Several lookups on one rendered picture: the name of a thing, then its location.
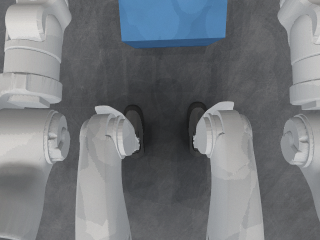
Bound robot right forearm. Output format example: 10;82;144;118
277;0;320;110

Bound carton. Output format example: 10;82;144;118
118;0;228;49

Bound robot left forearm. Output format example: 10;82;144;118
0;0;72;110

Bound left robot upper arm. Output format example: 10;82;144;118
0;108;70;240

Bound right robot upper arm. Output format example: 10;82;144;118
280;113;320;222

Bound robot right shin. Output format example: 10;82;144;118
193;101;253;154

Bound robot left thigh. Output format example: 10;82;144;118
75;113;132;240

